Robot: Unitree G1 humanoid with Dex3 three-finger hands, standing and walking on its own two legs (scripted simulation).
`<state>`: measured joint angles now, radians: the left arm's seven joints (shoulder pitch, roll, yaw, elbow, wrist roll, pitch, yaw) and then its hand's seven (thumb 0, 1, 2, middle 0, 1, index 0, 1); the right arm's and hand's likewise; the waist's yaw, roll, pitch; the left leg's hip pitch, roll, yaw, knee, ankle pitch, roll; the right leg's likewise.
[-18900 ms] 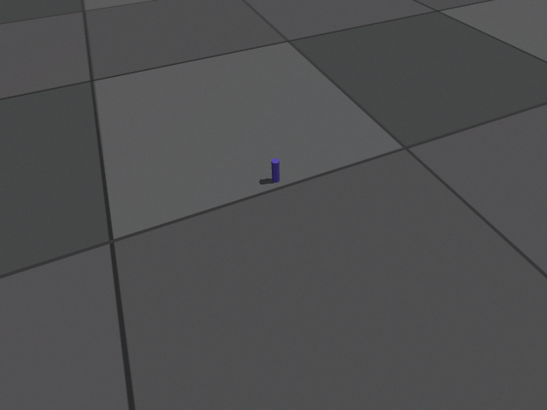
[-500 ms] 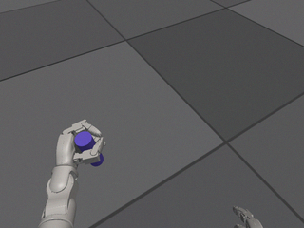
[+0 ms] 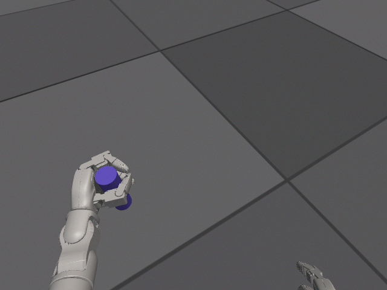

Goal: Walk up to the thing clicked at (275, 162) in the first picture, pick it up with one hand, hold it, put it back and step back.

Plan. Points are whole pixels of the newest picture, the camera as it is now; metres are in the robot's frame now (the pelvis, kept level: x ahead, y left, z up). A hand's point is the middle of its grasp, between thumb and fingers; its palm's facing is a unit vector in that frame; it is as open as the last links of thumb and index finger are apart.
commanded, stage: hold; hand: left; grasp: from the side
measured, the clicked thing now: (115, 190) +0.33 +0.18 +0.01
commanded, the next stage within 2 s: crouch in 0.70 s
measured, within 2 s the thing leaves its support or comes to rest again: neither
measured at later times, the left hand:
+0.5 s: hand (120, 182) +0.33 +0.16 +0.05, palm faces +0.05 -1.00 -0.01, open 4.9 cm
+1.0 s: hand (123, 186) +0.34 +0.16 +0.03, palm faces +0.06 -1.00 -0.01, open 4.9 cm
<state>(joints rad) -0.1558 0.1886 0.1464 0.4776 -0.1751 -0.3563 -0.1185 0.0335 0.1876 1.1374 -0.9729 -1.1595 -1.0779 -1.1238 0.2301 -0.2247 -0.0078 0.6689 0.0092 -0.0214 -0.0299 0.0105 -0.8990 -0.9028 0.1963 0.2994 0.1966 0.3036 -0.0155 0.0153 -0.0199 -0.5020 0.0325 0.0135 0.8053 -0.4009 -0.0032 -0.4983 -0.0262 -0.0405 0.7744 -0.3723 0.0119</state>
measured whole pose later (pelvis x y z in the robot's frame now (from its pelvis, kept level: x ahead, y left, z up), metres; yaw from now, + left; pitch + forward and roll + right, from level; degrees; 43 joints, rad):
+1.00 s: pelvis +0.00 +0.00 -0.01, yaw +0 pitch +8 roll -1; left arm -0.19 0.18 0.15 0.56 -0.16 -0.40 -0.10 0.03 0.19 1.14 -0.97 -1.16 -1.08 -1.12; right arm 0.22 -0.22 -0.02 0.67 0.00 -0.02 -0.01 0.01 -0.88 -0.90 0.20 0.30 0.20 0.30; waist -0.02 0.01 -0.03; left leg -0.57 0.03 0.01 0.85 -0.42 -0.01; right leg -0.56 -0.03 -0.04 0.82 -0.39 0.01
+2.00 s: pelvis -0.09 +0.00 -0.37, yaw -3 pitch +32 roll -5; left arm -0.80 0.47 0.46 1.25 -0.05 -0.78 -0.18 0.03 0.19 1.13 -0.97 -1.16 -1.08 -1.12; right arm 0.13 -0.28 0.07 0.72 -0.13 -0.01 0.10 0.00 -0.90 -0.91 0.20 0.30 0.20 0.30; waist -0.19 -0.02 -0.08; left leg -2.15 0.02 -0.08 2.26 -0.68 0.00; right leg -2.11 -0.05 -0.06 2.20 -0.64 0.00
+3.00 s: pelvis -0.09 +0.01 -0.44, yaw -10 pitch +23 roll -13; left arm -0.82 0.73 0.46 1.36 -0.05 -0.86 -0.11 0.03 0.19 1.14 -0.97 -1.16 -1.08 -1.13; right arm -0.01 -0.36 0.32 0.62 -0.25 0.05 0.14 0.00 -0.90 -0.91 0.20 0.30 0.20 0.30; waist -0.27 -0.13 0.17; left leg -2.27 0.01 -0.24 2.56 -0.71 0.00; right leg -2.17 -0.02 -0.18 2.37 -0.63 0.02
